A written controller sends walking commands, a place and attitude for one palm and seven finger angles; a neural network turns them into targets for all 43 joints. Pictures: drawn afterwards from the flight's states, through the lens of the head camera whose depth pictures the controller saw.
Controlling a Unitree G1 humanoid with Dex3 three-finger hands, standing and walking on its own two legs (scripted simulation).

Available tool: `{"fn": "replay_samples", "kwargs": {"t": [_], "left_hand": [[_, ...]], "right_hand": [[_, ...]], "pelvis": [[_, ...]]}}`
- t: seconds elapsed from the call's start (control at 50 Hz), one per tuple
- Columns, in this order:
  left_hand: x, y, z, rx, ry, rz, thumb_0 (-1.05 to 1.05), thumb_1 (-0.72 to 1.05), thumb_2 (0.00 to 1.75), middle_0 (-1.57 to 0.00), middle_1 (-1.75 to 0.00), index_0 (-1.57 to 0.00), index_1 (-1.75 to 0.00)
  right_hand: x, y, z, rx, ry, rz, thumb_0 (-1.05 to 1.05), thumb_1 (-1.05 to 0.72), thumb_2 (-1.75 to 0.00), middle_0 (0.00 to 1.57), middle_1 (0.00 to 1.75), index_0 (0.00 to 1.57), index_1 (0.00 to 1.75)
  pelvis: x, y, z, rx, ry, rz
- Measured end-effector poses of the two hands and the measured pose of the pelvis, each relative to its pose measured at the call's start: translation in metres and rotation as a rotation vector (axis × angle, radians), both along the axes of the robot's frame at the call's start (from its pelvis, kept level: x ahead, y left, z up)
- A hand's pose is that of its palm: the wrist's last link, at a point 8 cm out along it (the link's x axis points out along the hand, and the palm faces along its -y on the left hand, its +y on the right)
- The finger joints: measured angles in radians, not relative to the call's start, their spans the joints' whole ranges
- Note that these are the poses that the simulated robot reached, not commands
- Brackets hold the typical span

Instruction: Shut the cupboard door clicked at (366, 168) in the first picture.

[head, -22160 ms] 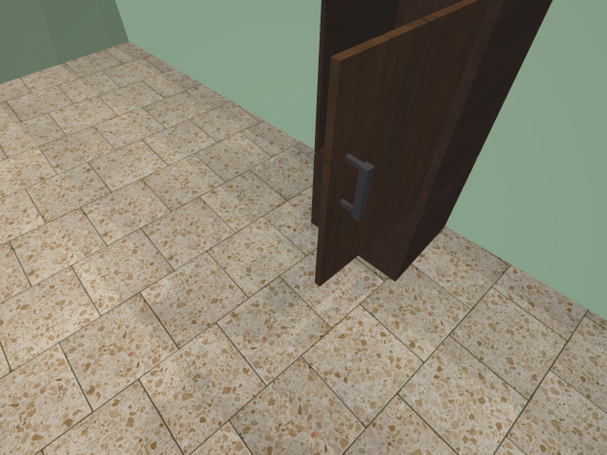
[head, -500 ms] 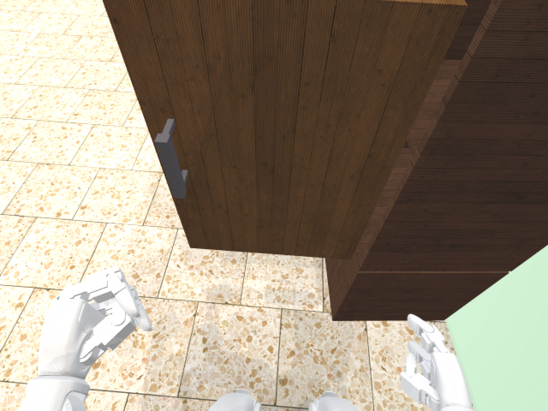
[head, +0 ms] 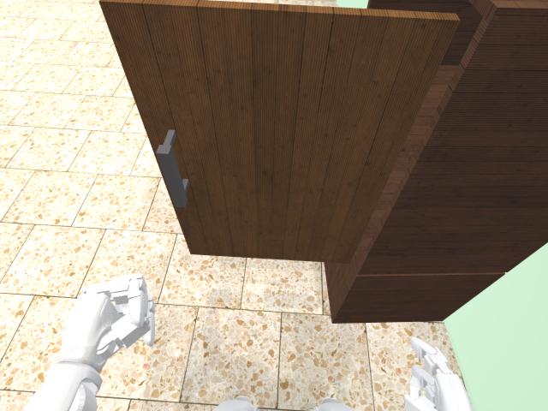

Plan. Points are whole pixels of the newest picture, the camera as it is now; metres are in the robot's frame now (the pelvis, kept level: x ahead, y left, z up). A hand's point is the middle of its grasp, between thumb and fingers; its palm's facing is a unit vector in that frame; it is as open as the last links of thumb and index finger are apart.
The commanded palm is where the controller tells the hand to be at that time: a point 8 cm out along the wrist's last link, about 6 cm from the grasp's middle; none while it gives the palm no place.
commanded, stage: raise the hand and make a fist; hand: left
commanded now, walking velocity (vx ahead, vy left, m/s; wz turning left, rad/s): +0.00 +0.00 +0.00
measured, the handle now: (176, 170) +0.47 +0.20 +0.06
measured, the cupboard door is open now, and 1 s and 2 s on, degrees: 85 85 85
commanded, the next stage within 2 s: bring the fist close to the handle in 0.20 s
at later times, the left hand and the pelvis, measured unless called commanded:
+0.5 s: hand (144, 303) +0.24 +0.19 +0.06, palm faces +0.07 -1.00 -0.06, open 3.1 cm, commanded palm +0.22 +0.23 +0.06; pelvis +0.00 -0.02 -0.01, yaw +1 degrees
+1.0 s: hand (175, 254) +0.31 +0.16 +0.06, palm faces +0.03 -1.00 -0.03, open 3.1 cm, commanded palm +0.30 +0.22 +0.06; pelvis +0.00 -0.02 +0.00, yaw +0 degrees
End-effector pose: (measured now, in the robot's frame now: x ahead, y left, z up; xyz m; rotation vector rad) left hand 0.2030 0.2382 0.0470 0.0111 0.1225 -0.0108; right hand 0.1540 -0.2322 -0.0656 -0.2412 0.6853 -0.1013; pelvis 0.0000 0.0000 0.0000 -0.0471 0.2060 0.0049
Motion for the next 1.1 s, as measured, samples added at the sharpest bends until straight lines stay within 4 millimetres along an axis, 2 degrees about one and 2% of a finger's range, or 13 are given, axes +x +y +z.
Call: {"fn": "replay_samples", "kwargs": {"t": [0.14, 0.3, 0.4, 0.46, 0.52, 0.6, 0.7, 0.78, 0.96, 1.1], "left_hand": [[-0.002, 0.003, 0.022, 0.038, -0.140, 0.064, 0.02, 0.90, 0.90, -1.30, -1.49, -1.29, -1.50], [-0.004, -0.010, 0.004, 0.017, -0.029, 0.016, 0.02, 0.90, 0.90, -1.30, -1.50, -1.29, -1.50], [-0.003, -0.011, 0.017, 0.037, -0.099, 0.044, 0.02, 0.90, 0.90, -1.30, -1.49, -1.30, -1.50], [0.005, -0.004, 0.022, 0.056, -0.157, 0.074, 0.02, 0.90, 0.90, -1.30, -1.49, -1.30, -1.50], [0.017, -0.001, 0.015, 0.050, -0.140, 0.073, 0.02, 0.90, 0.90, -1.30, -1.50, -1.30, -1.50], [0.032, -0.009, 0.006, 0.023, -0.073, 0.023, 0.02, 0.90, 0.90, -1.30, -1.50, -1.30, -1.50], [0.051, -0.020, 0.017, 0.022, -0.110, 0.000, 0.02, 0.90, 0.90, -1.30, -1.50, -1.30, -1.50], [0.066, -0.017, 0.022, 0.022, -0.146, 0.040, 0.02, 0.90, 0.90, -1.30, -1.49, -1.30, -1.50], [0.081, -0.020, 0.010, 0.029, -0.088, 0.033, 0.02, 0.90, 0.90, -1.30, -1.50, -1.30, -1.50], [0.109, -0.017, 0.015, 0.025, -0.146, 0.051, 0.02, 0.90, 0.90, -1.30, -1.50, -1.30, -1.50]], "right_hand": [[0.004, -0.005, 0.001, -0.009, -0.013, 0.017, 0.01, -0.90, -0.90, 0.21, 0.30, 0.21, 0.30], [0.013, -0.006, -0.001, 0.019, -0.034, 0.018, 0.01, -0.90, -0.90, 0.21, 0.30, 0.21, 0.30], [0.017, -0.007, 0.001, 0.017, -0.048, 0.028, 0.01, -0.90, -0.90, 0.21, 0.30, 0.21, 0.30], [0.019, -0.009, -0.002, 0.015, -0.042, 0.039, 0.01, -0.90, -0.90, 0.21, 0.30, 0.21, 0.30], [0.018, -0.013, -0.008, 0.016, -0.024, 0.038, 0.01, -0.90, -0.90, 0.21, 0.30, 0.21, 0.30], [0.013, -0.019, -0.010, 0.016, -0.006, 0.012, 0.01, -0.90, -0.90, 0.21, 0.30, 0.21, 0.30], [0.004, -0.025, -0.008, 0.010, 0.011, -0.018, 0.01, -0.90, -0.90, 0.21, 0.30, 0.21, 0.30], [-0.002, -0.029, -0.009, 0.013, 0.037, -0.031, 0.01, -0.90, -0.90, 0.21, 0.30, 0.21, 0.30], [-0.010, -0.033, -0.016, 0.013, 0.092, -0.048, 0.01, -0.90, -0.90, 0.21, 0.30, 0.21, 0.30], [-0.011, -0.033, -0.020, 0.007, 0.124, -0.052, 0.01, -0.90, -0.90, 0.21, 0.30, 0.21, 0.30]], "pelvis": [[0.000, -0.005, -0.001, 0.002, -0.002, 0.003], [0.000, -0.010, -0.002, 0.008, 0.002, 0.003], [0.001, -0.015, -0.002, 0.011, 0.000, 0.005], [0.000, -0.018, -0.004, 0.011, 0.005, 0.009], [-0.002, -0.021, -0.006, 0.011, 0.012, 0.013], [-0.002, -0.021, -0.004, 0.011, 0.011, 0.012], [0.002, -0.022, 0.000, 0.019, 0.010, 0.001], [0.004, -0.024, 0.001, 0.026, 0.013, -0.008], [0.005, -0.023, 0.003, 0.029, 0.019, -0.011], [0.003, -0.024, 0.001, 0.029, 0.029, -0.010]]}}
